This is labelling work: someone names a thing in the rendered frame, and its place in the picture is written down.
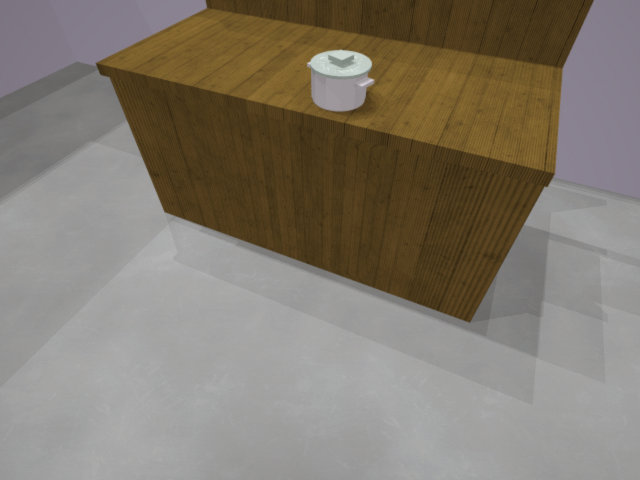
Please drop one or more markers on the pot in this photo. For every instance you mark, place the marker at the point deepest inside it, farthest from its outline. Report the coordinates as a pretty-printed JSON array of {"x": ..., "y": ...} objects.
[{"x": 339, "y": 94}]

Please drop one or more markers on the table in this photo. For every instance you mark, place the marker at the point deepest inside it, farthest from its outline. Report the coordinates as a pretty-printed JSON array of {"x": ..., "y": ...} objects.
[{"x": 420, "y": 192}]

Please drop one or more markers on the lid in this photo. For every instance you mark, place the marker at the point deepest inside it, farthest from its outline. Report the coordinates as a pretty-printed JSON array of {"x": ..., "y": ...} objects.
[{"x": 360, "y": 66}]

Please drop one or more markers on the knob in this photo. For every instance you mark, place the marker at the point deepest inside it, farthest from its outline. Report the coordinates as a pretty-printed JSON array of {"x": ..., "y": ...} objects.
[{"x": 341, "y": 57}]

